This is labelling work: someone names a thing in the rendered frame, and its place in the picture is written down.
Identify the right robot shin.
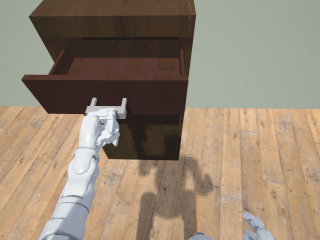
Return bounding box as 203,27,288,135
194,231,204,236

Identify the drawer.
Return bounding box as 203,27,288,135
21,37,189,115

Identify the handle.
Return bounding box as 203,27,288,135
85,98,127,119

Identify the left robot hand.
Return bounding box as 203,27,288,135
78,108,120,153

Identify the cabinet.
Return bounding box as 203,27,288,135
29,0,196,161

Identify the robot left forearm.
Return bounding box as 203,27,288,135
38,147,100,240

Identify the right robot hand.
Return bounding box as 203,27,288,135
242,211,275,240

